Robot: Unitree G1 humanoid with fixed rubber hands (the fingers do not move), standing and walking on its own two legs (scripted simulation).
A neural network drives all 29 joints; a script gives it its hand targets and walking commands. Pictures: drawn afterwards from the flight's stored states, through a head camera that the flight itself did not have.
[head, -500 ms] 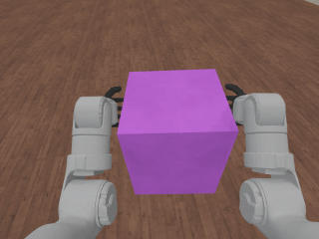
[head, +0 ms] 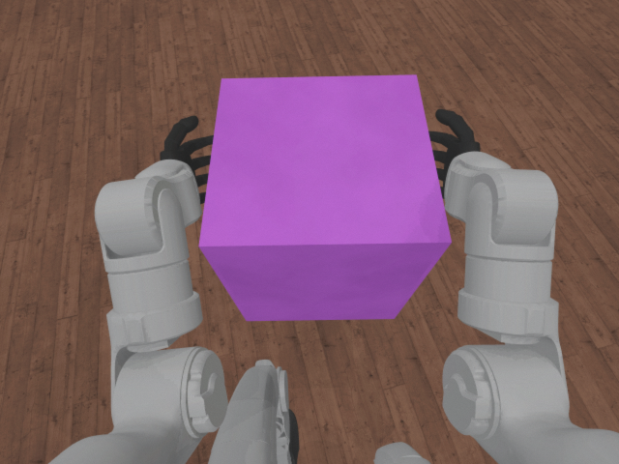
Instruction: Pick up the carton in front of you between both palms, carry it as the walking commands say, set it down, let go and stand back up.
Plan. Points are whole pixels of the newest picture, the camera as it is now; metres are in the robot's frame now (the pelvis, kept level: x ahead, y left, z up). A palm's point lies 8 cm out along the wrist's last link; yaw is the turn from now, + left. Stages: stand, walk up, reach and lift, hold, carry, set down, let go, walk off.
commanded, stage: carry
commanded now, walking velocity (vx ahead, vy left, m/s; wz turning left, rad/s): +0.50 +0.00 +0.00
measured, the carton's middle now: (319, 215) +0.39 -0.01 +0.06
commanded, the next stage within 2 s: none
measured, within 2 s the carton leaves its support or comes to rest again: neither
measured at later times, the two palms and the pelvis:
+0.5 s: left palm out of the picture +0.71 +0.23 +0.36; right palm out of the picture +0.72 -0.07 +0.36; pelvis +0.34 +0.07 +0.12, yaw +1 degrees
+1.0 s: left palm out of the picture +0.95 +0.31 +0.19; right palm out of the picture +0.94 +0.01 +0.19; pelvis +0.65 +0.17 +0.14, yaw -1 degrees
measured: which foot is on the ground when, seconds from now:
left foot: down 0.00-0.44, up 0.46-0.84, down 0.86-1.00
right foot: up 0.00-0.42, down 0.44-0.86, up 0.88-1.00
